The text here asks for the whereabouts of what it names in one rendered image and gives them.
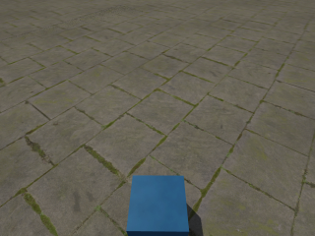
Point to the carton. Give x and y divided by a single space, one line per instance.
157 206

